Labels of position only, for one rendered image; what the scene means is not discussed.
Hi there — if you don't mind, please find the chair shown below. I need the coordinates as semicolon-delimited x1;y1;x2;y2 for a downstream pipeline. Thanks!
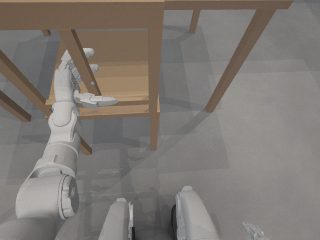
0;0;165;155

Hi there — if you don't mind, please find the left robot hand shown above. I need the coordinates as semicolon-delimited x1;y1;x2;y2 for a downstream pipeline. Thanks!
54;48;118;110

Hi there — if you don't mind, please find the left robot upper arm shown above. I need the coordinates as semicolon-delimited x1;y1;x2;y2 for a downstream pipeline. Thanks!
0;174;80;240

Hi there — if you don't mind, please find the right robot foot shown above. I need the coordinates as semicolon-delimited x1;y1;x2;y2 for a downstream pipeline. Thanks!
171;204;186;240

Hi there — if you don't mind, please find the right robot hand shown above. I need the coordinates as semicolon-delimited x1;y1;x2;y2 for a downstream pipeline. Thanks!
241;221;270;240

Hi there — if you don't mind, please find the robot right shin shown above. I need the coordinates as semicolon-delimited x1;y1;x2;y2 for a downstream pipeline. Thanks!
176;186;193;240

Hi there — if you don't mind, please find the robot left forearm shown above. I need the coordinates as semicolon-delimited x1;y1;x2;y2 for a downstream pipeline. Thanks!
15;101;82;218

